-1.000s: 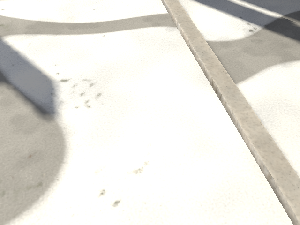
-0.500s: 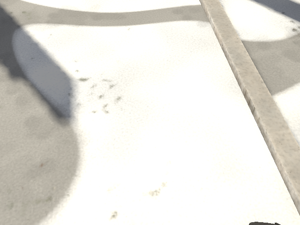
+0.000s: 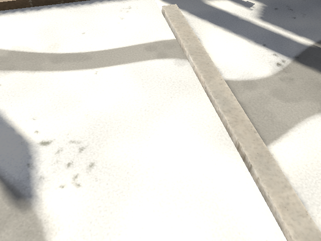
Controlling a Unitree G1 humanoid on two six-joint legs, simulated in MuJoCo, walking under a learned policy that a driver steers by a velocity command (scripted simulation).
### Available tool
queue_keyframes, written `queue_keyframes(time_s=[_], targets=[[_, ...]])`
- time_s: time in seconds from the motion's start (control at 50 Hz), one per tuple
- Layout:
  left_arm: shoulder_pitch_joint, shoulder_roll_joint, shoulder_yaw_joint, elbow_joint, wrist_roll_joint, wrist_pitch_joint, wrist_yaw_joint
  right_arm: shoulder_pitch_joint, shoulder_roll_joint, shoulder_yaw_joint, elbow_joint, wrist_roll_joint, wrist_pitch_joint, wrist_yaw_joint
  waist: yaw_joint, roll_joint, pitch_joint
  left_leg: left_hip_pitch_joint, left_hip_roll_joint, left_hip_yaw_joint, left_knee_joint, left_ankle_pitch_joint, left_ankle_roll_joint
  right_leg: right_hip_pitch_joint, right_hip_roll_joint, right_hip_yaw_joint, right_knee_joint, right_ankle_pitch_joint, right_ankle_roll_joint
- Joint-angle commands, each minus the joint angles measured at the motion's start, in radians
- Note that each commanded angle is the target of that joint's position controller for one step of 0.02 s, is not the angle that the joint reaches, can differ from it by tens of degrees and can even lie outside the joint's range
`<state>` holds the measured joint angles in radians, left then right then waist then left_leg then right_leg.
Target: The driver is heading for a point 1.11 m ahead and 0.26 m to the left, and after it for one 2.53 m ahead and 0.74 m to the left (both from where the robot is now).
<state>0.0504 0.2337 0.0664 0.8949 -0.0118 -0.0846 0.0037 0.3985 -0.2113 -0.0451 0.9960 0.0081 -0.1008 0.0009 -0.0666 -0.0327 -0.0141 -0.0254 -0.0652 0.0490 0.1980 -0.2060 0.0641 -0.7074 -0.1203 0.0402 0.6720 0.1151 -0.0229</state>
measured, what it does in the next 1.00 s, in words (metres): walks ahead: right foot, then left foot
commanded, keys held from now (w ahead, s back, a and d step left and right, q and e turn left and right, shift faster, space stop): w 0.98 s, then w+q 0.02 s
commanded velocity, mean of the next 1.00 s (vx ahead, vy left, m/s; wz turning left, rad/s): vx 0.50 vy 0.00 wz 0.00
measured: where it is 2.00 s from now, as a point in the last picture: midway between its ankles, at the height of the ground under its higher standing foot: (137, 132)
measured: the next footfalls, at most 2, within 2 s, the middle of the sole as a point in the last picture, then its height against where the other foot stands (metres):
right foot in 0.18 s outside the picture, level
left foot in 0.74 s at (133, 222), level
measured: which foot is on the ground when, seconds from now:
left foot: down 0.00-0.20, up 0.22-0.72, down 0.74-1.00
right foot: up 0.00-0.16, down 0.18-0.76, up 0.78-1.00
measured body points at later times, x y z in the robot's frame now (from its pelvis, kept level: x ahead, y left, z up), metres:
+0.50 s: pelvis +0.28 -0.07 +0.00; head +0.30 -0.07 +0.45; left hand +0.28 +0.20 -0.13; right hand +0.44 -0.32 -0.11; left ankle +0.43 +0.12 -0.68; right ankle +0.25 -0.15 -0.75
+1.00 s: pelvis +0.56 +0.01 +0.00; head +0.58 +0.02 +0.45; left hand +0.69 +0.28 -0.12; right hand +0.59 -0.26 -0.13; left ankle +0.56 +0.09 -0.75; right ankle +0.65 -0.17 -0.67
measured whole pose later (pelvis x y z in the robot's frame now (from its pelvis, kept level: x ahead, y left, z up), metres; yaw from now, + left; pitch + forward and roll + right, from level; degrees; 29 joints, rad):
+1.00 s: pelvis +0.56 +0.01 +0.00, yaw +0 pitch +2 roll +1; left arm 0.16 0.28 0.07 0.90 -0.01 -0.07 0.01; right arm 0.31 -0.23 -0.06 0.95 -0.01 -0.10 0.02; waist -0.04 -0.04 0.00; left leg -0.16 -0.06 0.06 0.28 -0.15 0.08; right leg -0.67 -0.14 0.04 0.99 -0.16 -0.02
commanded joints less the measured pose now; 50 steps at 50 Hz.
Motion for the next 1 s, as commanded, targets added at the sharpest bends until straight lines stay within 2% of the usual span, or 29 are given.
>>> queue_keyframes(time_s=[0.02, 0.1, 0.14, 0.16, 0.18, 0.2, 0.22, 0.24, 0.26, 0.28, 0.32, 0.34, 0.38, 0.44, 0.52, 0.6, 0.64, 0.68, 0.7, 0.72, 0.74, 0.76, 0.78, 0.8, 0.82, 0.84, 0.88, 0.92, 1.0], targets=[[-0.129, 0.039, -0.004, -0.08, -0.008, -0.014, -0.016, 0.045, -0.154, -0.03, -0.019, 0.008, -0.006, -0.007, -0.009, 0.096, 0.104, -0.029, 0.27, -0.125, -0.072, 0.178, 0.136, 0.011, 0.032, -0.036, -0.094, 0.02, 0.004], [-0.172, 0.061, -0.006, -0.119, -0.014, -0.031, -0.045, 0.063, -0.173, -0.041, 0.003, 0.01, 0.014, -0.014, 0.0, 0.11, 0.11, 0.104, 0.331, -0.139, 0.016, 0.287, 0.123, 0.017, 0.05, -0.046, -0.169, -0.123, -0.039], [-0.061, 0.108, 0.013, -0.094, -0.013, -0.037, -0.046, 0.02, -0.193, -0.048, -0.009, 0.01, 0.02, -0.015, 0.069, 0.14, 0.034, 0.117, 0.318, -0.119, 0.139, 0.571, 0.098, 0.204, 0.102, -0.086, -0.192, -0.187, -0.073], [0.102, 0.152, 0.038, -0.044, -0.012, -0.038, -0.041, 0.0, -0.178, -0.041, -0.017, 0.007, 0.025, -0.014, 0.147, 0.132, -0.062, 0.075, 0.266, -0.078, 0.318, 0.71, 0.073, 0.422, 0.134, -0.11, -0.2, -0.17, -0.103], [0.308, 0.228, 0.061, 0.002, 0.002, -0.037, -0.032, -0.007, -0.151, -0.026, -0.042, -0.006, 0.023, -0.012, 0.219, 0.059, -0.214, -0.133, 0.212, -0.036, 0.616, 0.531, 0.034, 0.756, -0.014, 0.053, -0.156, -0.133, -0.171], [0.417, 0.308, 0.079, 0.032, 0.013, -0.03, -0.034, 0.119, -0.016, 0.013, -0.048, -0.001, 0.001, 0.001, 0.167, -0.21, -0.368, -0.563, 0.025, -0.027, 1.015, -0.079, -0.042, 1.141, -0.264, 0.533, -0.241, -0.31, -0.337], [0.407, 0.212, 0.048, 0.03, 0.007, -0.027, -0.033, 0.078, -0.087, 0.0, -0.038, 0.02, -0.025, 0.004, 0.188, -0.189, -0.395, -0.685, 0.03, -0.18, 1.155, -0.343, -0.023, 1.148, -0.276, 0.692, -0.357, -0.372, -0.324], [0.31, 0.161, 0.031, 0.014, 0.0, -0.028, -0.031, -0.018, -0.158, -0.019, -0.073, 0.041, -0.037, 0.006, 0.172, -0.145, -0.24, -0.759, 0.089, -0.172, 1.187, -0.284, -0.005, 1.017, -0.243, 0.531, -0.365, -0.338, -0.271], [0.214, 0.13, 0.019, -0.012, 0.003, -0.027, -0.03, -0.083, -0.166, -0.02, -0.092, 0.038, -0.039, -0.001, 0.139, -0.049, -0.154, -0.726, 0.146, -0.139, 1.145, -0.188, -0.002, 0.849, -0.206, 0.392, -0.388, -0.24, -0.242], [0.161, 0.102, 0.01, -0.018, 0.012, -0.028, -0.035, -0.117, -0.154, -0.026, -0.098, 0.02, -0.032, -0.007, 0.108, 0.002, -0.085, -0.684, 0.178, -0.125, 1.078, -0.129, -0.006, 0.706, -0.167, 0.304, -0.423, -0.168, -0.228], [0.146, 0.076, 0.0, -0.007, 0.022, -0.032, -0.039, -0.075, -0.112, -0.029, -0.092, 0.011, -0.002, -0.01, 0.054, -0.035, -0.054, -0.583, 0.214, -0.128, 0.998, -0.071, -0.008, 0.576, -0.116, 0.211, -0.483, -0.144, -0.216], [0.163, 0.088, 0.003, 0.004, 0.019, -0.034, -0.037, -0.063, -0.091, -0.027, -0.089, 0.011, 0.009, -0.012, 0.047, -0.036, -0.038, -0.575, 0.218, -0.118, 0.971, -0.059, -0.015, 0.545, -0.108, 0.182, -0.508, -0.13, -0.224], [0.191, 0.121, 0.01, 0.016, 0.017, -0.038, -0.027, -0.108, -0.092, -0.029, -0.108, 0.006, 0.021, -0.015, 0.042, -0.021, 0.0, -0.621, 0.226, -0.11, 0.895, 0.0, -0.035, 0.519, -0.107, 0.141, -0.541, -0.094, -0.233], [0.241, 0.138, 0.012, 0.031, 0.012, -0.03, -0.009, -0.223, -0.096, -0.032, -0.147, -0.004, 0.021, -0.014, 0.068, -0.01, 0.03, -0.698, 0.226, -0.103, 0.72, 0.153, -0.058, 0.554, -0.095, 0.096, -0.56, -0.074, -0.216], [0.303, 0.151, 0.011, 0.048, 0.002, -0.023, 0.001, -0.361, -0.075, -0.021, -0.183, 0.003, 0.013, -0.001, 0.11, -0.024, 0.059, -0.657, 0.183, -0.065, 0.485, 0.311, -0.058, 0.583, -0.065, 0.03, -0.564, -0.092, -0.177], [0.371, 0.159, 0.015, 0.079, -0.005, -0.008, 0.003, -0.472, -0.078, -0.012, -0.223, 0.012, 0.006, 0.02, 0.147, -0.027, 0.095, -0.673, 0.159, -0.053, 0.371, 0.281, -0.046, 0.696, -0.105, 0.031, -0.526, -0.108, -0.174], [0.379, 0.168, 0.021, 0.088, -0.007, 0.001, 0.007, -0.497, -0.088, -0.011, -0.243, 0.015, -0.001, 0.034, 0.141, -0.035, 0.102, -0.673, 0.152, -0.057, 0.335, 0.219, -0.024, 0.755, -0.137, 0.041, -0.486, -0.077, -0.165], [0.36, 0.183, 0.027, 0.086, -0.009, 0.01, 0.01, -0.461, -0.114, -0.018, -0.243, 0.015, -0.008, 0.042, 0.107, -0.053, 0.076, -0.59, 0.13, -0.042, 0.307, 0.148, 0.002, 0.786, -0.153, 0.042, -0.427, 0.033, -0.147], [0.336, 0.192, 0.03, 0.08, -0.009, 0.014, 0.01, -0.395, -0.138, -0.03, -0.228, 0.013, -0.01, 0.041, 0.065, -0.064, 0.035, -0.481, 0.099, -0.015, 0.294, 0.128, 0.02, 0.782, -0.14, 0.026, -0.353, 0.188, -0.133], [0.318, 0.179, 0.024, 0.073, -0.006, 0.019, 0.01, -0.251, -0.175, -0.052, -0.183, 0.01, -0.01, 0.037, -0.006, -0.052, -0.049, -0.285, 0.065, 0.012, 0.279, 0.14, 0.046, 0.747, -0.091, -0.013, -0.189, 0.32, -0.109], [0.315, 0.148, 0.01, 0.052, 0.006, 0.019, 0.01, -0.059, -0.243, -0.076, -0.135, -0.001, -0.01, 0.028, -0.073, 0.009, -0.189, 0.023, 0.172, -0.105, 0.323, 0.18, 0.102, 0.57, -0.036, -0.058, 0.079, 0.193, -0.073], [0.429, 0.027, -0.027, 0.037, 0.011, -0.002, 0.0, 0.052, -0.344, -0.1, -0.11, -0.015, -0.003, 0.025, -0.039, 0.261, -0.334, 0.415, 0.425, -0.565, 0.254, 0.054, 0.265, 0.149, 0.142, -0.088, 0.486, -0.302, 0.003], [0.414, 0.067, -0.021, 0.053, -0.005, -0.029, -0.007, 0.06, -0.264, -0.074, -0.11, -0.007, -0.001, 0.028, -0.051, 0.279, -0.395, 0.447, 0.467, -0.787, 0.119, -0.03, 0.289, 0.013, 0.161, 0.064, 0.636, -0.682, -0.004], [0.322, 0.149, 0.001, 0.026, -0.031, -0.043, -0.011, -0.03, -0.211, -0.057, -0.123, 0.001, -0.003, 0.026, -0.039, 0.216, -0.237, 0.322, 0.431, -0.64, 0.111, -0.047, 0.232, -0.076, 0.099, 0.071, 0.693, -0.634, -0.022], [0.256, 0.153, 0.002, 0.009, -0.033, -0.046, -0.007, -0.116, -0.177, -0.046, -0.146, 0.001, -0.002, 0.025, -0.012, 0.139, -0.144, 0.164, 0.392, -0.498, 0.092, 0.011, 0.197, -0.062, 0.042, 0.04, 0.658, -0.537, -0.03], [0.223, 0.145, 0.007, 0.004, -0.019, -0.039, 0.001, -0.18, -0.147, -0.036, -0.154, -0.006, -0.003, 0.029, 0.021, 0.088, -0.072, 0.015, 0.351, -0.402, 0.055, 0.079, 0.178, -0.018, 0.007, 0.025, 0.587, -0.467, -0.027], [0.258, 0.109, 0.012, 0.011, -0.007, -0.009, 0.008, -0.214, -0.118, -0.027, -0.149, -0.018, -0.01, 0.035, 0.076, 0.123, -0.035, -0.136, 0.298, -0.3, -0.011, 0.124, 0.16, 0.097, -0.031, 0.03, 0.497, -0.395, -0.023], [0.261, 0.084, 0.01, 0.008, -0.002, 0.008, 0.01, -0.185, -0.141, -0.032, -0.13, -0.015, -0.016, 0.03, 0.089, 0.114, -0.014, -0.177, 0.288, -0.246, -0.05, 0.185, 0.178, 0.1, -0.037, 0.019, 0.441, -0.351, -0.008], [0.119, 0.087, 0.014, -0.045, 0.012, 0.009, 0.011, -0.115, -0.173, -0.038, -0.102, -0.009, -0.01, 0.006, 0.061, 0.083, 0.029, -0.137, 0.278, -0.192, -0.079, 0.245, 0.172, 0.0, -0.037, 0.014, 0.222, -0.159, 0.022]])
Over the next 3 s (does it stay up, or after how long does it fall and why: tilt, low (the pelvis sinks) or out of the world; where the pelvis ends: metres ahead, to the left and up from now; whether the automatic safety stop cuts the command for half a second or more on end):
stays up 1.50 0.44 -0.01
